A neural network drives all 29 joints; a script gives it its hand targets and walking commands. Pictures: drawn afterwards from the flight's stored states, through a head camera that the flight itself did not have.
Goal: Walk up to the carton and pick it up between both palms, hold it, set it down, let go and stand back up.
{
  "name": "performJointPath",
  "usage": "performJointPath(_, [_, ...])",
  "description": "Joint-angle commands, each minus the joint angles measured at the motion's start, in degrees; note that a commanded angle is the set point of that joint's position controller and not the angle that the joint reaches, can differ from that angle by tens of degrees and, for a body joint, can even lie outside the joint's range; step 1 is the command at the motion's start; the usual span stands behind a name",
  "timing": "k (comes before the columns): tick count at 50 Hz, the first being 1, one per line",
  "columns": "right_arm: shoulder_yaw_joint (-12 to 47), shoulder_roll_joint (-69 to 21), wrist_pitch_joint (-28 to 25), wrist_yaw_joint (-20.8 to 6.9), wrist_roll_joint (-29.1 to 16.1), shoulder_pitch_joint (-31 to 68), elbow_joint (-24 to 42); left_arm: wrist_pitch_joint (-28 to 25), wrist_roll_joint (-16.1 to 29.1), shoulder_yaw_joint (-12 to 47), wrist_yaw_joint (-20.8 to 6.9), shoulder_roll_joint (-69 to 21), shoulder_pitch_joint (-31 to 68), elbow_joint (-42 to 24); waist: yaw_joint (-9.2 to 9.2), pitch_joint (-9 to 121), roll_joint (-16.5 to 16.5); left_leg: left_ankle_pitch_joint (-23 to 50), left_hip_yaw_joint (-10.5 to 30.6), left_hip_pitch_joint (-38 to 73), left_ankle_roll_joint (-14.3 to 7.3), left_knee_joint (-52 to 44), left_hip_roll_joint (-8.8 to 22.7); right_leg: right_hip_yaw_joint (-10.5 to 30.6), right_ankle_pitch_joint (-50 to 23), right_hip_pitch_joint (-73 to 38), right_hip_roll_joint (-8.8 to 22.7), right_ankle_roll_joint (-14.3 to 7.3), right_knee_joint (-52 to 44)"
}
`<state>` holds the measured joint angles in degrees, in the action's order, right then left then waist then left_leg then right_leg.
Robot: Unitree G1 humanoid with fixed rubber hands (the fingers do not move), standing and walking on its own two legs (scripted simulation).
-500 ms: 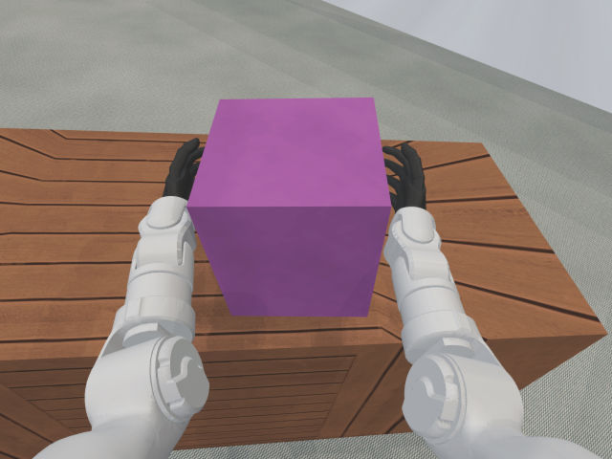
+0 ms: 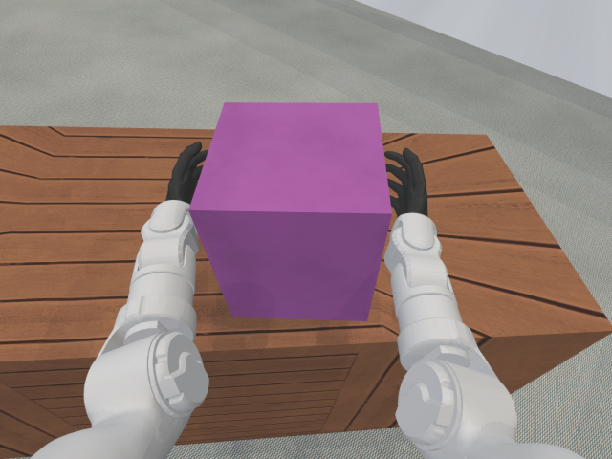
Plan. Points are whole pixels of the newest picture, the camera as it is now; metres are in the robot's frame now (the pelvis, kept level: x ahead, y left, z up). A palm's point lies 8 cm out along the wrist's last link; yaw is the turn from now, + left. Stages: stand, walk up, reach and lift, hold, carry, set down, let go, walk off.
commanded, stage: set down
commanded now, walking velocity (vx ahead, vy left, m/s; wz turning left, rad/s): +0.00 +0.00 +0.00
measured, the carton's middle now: (299, 217) +0.43 +0.00 +0.07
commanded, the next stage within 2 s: none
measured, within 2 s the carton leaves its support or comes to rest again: neither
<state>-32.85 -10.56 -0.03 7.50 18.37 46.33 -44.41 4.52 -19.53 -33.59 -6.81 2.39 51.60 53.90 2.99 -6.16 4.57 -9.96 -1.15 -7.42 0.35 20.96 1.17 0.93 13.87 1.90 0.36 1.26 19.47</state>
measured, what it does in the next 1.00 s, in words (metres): stands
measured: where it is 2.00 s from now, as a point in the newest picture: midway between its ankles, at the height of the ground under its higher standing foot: outside the picture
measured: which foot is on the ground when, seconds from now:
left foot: down 0.00-1.00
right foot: down 0.00-1.00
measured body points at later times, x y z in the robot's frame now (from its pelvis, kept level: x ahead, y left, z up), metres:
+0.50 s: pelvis +0.00 +0.00 +0.00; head +0.03 +0.03 +0.45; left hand +0.44 +0.15 +0.09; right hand +0.40 -0.15 +0.10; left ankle +0.02 +0.12 -0.75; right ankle -0.03 -0.13 -0.75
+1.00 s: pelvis +0.01 +0.00 +0.00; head +0.05 +0.02 +0.45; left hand +0.45 +0.15 +0.07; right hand +0.41 -0.15 +0.08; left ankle +0.02 +0.12 -0.75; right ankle -0.03 -0.13 -0.75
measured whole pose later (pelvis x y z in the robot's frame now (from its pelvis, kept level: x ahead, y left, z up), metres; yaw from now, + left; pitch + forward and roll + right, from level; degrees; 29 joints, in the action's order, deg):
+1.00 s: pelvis +0.01 +0.00 +0.00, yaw +0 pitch -1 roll +0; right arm -35.1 -13.5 -3.9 7.1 22.9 42.2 -43.7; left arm -1.2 -19.9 -34.6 -8.3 2.3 48.6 55.4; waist 3.0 -6.8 3.6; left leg -10.2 -1.3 -9.8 0.4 20.9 1.2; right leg 0.9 14.1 4.3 0.4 1.1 19.5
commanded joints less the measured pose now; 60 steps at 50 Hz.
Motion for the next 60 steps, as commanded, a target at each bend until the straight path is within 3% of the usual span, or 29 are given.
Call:
performJointPath(1, [16.84, -27.44, -0.90, -8.42, 5.42, 23.87, 1.14, -2.25, -3.53, 10.95, -7.09, -20.70, 28.65, 0.74, -3.34, 26.17, -5.56, 11.25, -7.50, 4.59, -1.47, -5.25, -2.45, -3.81, -23.92, -3.46, -0.74, 4.73, -1.38])
performJointPath(4, [16.98, -26.36, -2.25, -8.41, 5.89, 24.65, 1.90, -3.06, -4.14, 13.09, -6.37, -21.53, 29.84, -0.84, -3.81, 30.66, -8.62, 13.96, -7.30, 5.14, -0.38, -4.77, -1.96, -4.30, -22.94, -2.54, -0.96, 3.63, -1.39])
performJointPath(8, [17.11, -28.89, -2.94, -8.33, 5.71, 25.13, 2.50, -3.76, -3.29, 11.95, -6.52, -21.18, 29.75, -0.84, -4.41, 31.92, -5.91, 15.32, -7.86, 3.70, -0.86, -4.14, -2.44, -3.94, -27.54, -4.72, -1.13, 4.44, -0.35])
performJointPath(9, [16.94, -28.23, -2.99, -8.28, 5.89, 25.21, 2.77, -3.72, -3.25, 12.67, -6.60, -21.90, 30.08, -1.09, -3.24, 31.32, -6.68, 15.19, -7.53, 4.67, -0.69, -3.85, -2.57, -4.37, -26.56, -4.36, -1.17, 4.44, -0.52])
performJointPath(11, [16.50, -28.24, -2.42, -8.17, 7.08, 21.49, -0.26, -3.94, -3.73, 11.46, -6.91, -21.13, 28.55, -0.64, -3.14, 27.91, -5.37, 13.79, -7.26, 3.65, -0.85, -4.59, -2.20, -4.08, -24.78, -4.45, -1.01, 4.43, -0.92])
performJointPath(14, [16.43, -28.81, -2.99, -8.52, 7.17, 22.92, 1.55, -3.75, -4.95, 10.18, -6.97, -22.05, 27.79, 0.19, -4.56, 26.95, -5.32, 12.52, -7.50, 3.71, -1.08, -4.78, -2.07, -4.44, -21.90, -3.46, -1.35, 4.12, -0.97])
performJointPath(15, [16.11, -28.46, -3.22, -8.30, 6.56, 24.58, 2.27, -4.23, -4.78, 11.61, -6.97, -21.87, 29.08, 0.28, -4.36, 28.17, -6.79, 13.29, -7.84, 3.47, -0.78, -4.64, -1.91, -4.12, -21.78, -2.62, -1.19, 3.71, -1.10])
performJointPath(18, [15.69, -28.22, -3.59, -8.37, 8.15, 24.22, 3.79, -4.58, -3.59, 11.36, -6.89, -21.64, 29.52, 0.91, -3.78, 30.62, -5.24, 12.88, -7.97, 3.55, -1.05, -4.39, -1.96, -4.58, -22.79, -2.37, -1.17, 4.13, -1.15])
performJointPath(20, [16.70, -28.79, -3.34, -8.47, 7.42, 22.79, 2.74, -4.61, -3.87, 10.79, -6.92, -21.28, 28.39, 0.99, -4.41, 29.00, -5.34, 13.24, -7.88, 2.58, -1.56, -4.08, -2.58, -3.61, -25.22, -3.67, -0.75, 4.54, -0.62])
performJointPath(21, [15.82, -28.96, -3.45, -8.43, 8.24, 23.24, 1.87, -4.91, -5.02, 9.44, -6.89, -20.72, 29.31, 1.06, -5.07, 28.85, -5.61, 11.59, -8.27, 1.48, -1.44, -5.25, -2.01, -3.83, -22.83, -4.70, -0.56, 4.24, -0.65])
performJointPath(23, [15.70, -28.08, -4.10, -8.36, 8.22, 23.71, 4.70, -5.03, -3.72, 10.59, -6.98, -21.07, 28.82, 1.14, -4.17, 29.21, -5.11, 11.06, -7.65, 1.18, -1.90, -4.95, -2.16, -3.94, -23.76, -4.54, -0.54, 4.32, -0.14])
performJointPath(25, [14.71, -28.43, -3.38, -8.54, 8.60, 24.04, 3.90, -4.86, -5.19, 8.10, -7.15, -19.56, 27.46, 2.26, -5.15, 27.16, -4.78, 9.49, -8.15, -0.09, -2.13, -5.42, -2.49, -3.70, -23.27, -5.73, -0.41, 4.80, -0.37])
performJointPath(26, [14.88, -28.19, -3.23, -8.68, 8.01, 21.72, 2.22, -4.81, -5.82, 9.45, -7.18, -21.44, 26.07, 0.98, -4.30, 26.78, -5.03, 10.38, -7.43, 0.73, -1.91, -5.27, -2.27, -3.62, -23.73, -4.65, -0.42, 4.42, 0.02])
performJointPath(27, [15.15, -28.10, -2.39, -8.78, 8.40, 20.91, 1.46, -4.42, -6.12, 7.99, -7.30, -20.57, 25.95, 1.94, -5.44, 25.50, -5.10, 10.04, -8.00, 1.39, -1.98, -5.76, -2.28, -3.57, -20.66, -4.51, -0.41, 4.39, -1.25])
performJointPath(29, [14.39, -27.48, -3.13, -8.88, 9.50, 22.06, 2.46, -4.95, -5.94, 8.74, -7.15, -20.80, 27.86, 1.04, -4.75, 26.53, -6.68, 11.22, -7.80, 2.42, -1.58, -5.32, -1.99, -4.21, -19.82, -2.61, -0.72, 3.69, -1.09])
performJointPath(30, [13.83, -27.47, -3.42, -8.63, 9.85, 22.17, 2.64, -4.77, -5.64, 10.21, -7.27, -22.39, 27.37, 1.18, -3.29, 26.77, -7.11, 12.06, -7.68, 2.83, -1.26, -4.80, -2.09, -4.55, -20.32, -1.60, -1.09, 3.72, -1.19])
performJointPath(32, [14.69, -28.44, -3.58, -8.80, 8.99, 21.58, 2.09, -5.47, -4.96, 10.18, -7.11, -21.57, 27.61, 0.48, -4.30, 28.45, -6.42, 12.64, -7.51, 3.31, -1.39, -4.46, -1.80, -4.49, -21.52, -2.14, -1.01, 3.98, -0.90])
performJointPath(34, [14.69, -27.85, -4.27, -8.82, 8.63, 21.79, 2.30, -5.50, -5.86, 11.08, -6.68, -22.25, 26.14, 0.80, -4.56, 28.54, -8.31, 13.86, -7.51, 2.72, -0.69, -4.26, -1.87, -4.24, -20.63, -1.21, -0.91, 3.40, -1.15])
performJointPath(36, [13.59, -27.22, -4.62, -8.65, 9.76, 20.55, 1.48, -6.17, -5.53, 11.26, -6.45, -23.15, 26.45, 0.38, -2.93, 29.66, -7.72, 15.83, -6.93, 5.11, -0.35, -3.75, -1.27, -5.18, -20.40, 0.80, -1.43, 3.37, -1.71])
performJointPath(40, [13.20, -26.98, -4.41, -9.06, 10.34, 19.14, 1.21, -6.24, -5.79, 10.01, -6.38, -22.85, 26.99, 0.25, -3.52, 27.52, -8.32, 15.93, -7.02, 5.07, -0.34, -3.41, -1.10, -5.54, -17.07, 1.94, -1.59, 2.97, -1.91])
performJointPath(41, [12.93, -27.48, -4.60, -8.80, 10.11, 20.22, 0.94, -6.81, -5.20, 10.74, -6.48, -22.55, 27.48, 0.70, -2.60, 28.35, -7.33, 15.43, -6.74, 5.19, -0.40, -3.42, -1.02, -5.30, -17.33, 2.84, -1.32, 3.14, -1.80])
performJointPath(42, [13.90, -28.51, -5.26, -8.49, 10.61, 19.92, 2.02, -7.11, -6.12, 10.20, -6.62, -22.18, 26.38, 1.42, -4.19, 29.99, -6.43, 15.49, -7.52, 3.16, -1.02, -3.50, -1.21, -4.82, -20.11, 1.23, -0.97, 3.34, -1.58])
performJointPath(43, [14.80, -29.37, -5.69, -8.34, 10.76, 19.33, 2.71, -7.39, -4.90, 11.07, -6.70, -22.19, 26.27, 1.24, -3.40, 31.24, -6.37, 15.57, -7.57, 2.64, -1.10, -3.11, -1.69, -4.56, -24.78, -0.61, -0.75, 3.83, -0.49])
performJointPath(44, [14.61, -29.71, -5.76, -8.56, 10.70, 19.84, 2.01, -7.93, -5.28, 10.29, -6.44, -22.30, 26.76, 0.84, -4.30, 31.25, -4.93, 14.56, -7.16, 1.51, -1.51, -3.30, -1.81, -4.41, -23.84, -1.08, -0.71, 3.89, -0.36])
performJointPath(45, [14.72, -29.41, -5.93, -8.53, 10.99, 20.38, 2.78, -7.53, -6.62, 8.51, -6.92, -21.88, 25.27, 4.25, -5.03, 30.18, -5.75, 13.15, -7.72, 1.64, -1.64, -3.59, -1.74, -4.32, -22.22, -0.90, -0.67, 3.68, -0.92])
performJointPath(48, [14.71, -29.41, -6.74, -8.41, 11.16, 18.56, 1.04, -8.76, -5.82, 9.96, -6.48, -23.07, 25.39, 1.14, -3.96, 32.45, -4.77, 14.78, -7.14, 0.62, -1.40, -3.53, -1.54, -4.62, -25.75, -2.36, -0.70, 3.98, 0.20])
performJointPath(52, [17.86, -30.54, -8.17, -8.13, 10.12, 17.71, 2.18, -9.32, -6.11, 9.16, -6.95, -21.86, 23.04, 3.77, -5.96, 31.44, -4.16, 15.13, -7.38, -2.28, -2.23, -3.00, -1.99, -3.54, -29.95, -4.84, 0.05, 4.47, 1.14])
performJointPath(58, [17.62, -30.28, -9.54, -8.07, 8.89, 17.33, 0.72, -10.33, -6.44, 10.27, -6.13, -22.34, 21.72, 3.56, -5.62, 31.33, -5.59, 16.78, -6.77, -1.38, -1.65, -1.99, -1.37, -3.29, -28.39, -1.30, -0.41, 3.37, 1.19])
performJointPath(60, [17.19, -29.57, -9.48, -8.12, 10.17, 17.05, 1.69, -9.64, -7.05, 8.93, -6.26, -22.07, 21.86, 4.59, -5.73, 30.09, -5.63, 13.43, -7.52, -2.80, -2.05, -3.58, -1.40, -3.60, -26.36, -3.49, -0.01, 3.28, 0.67])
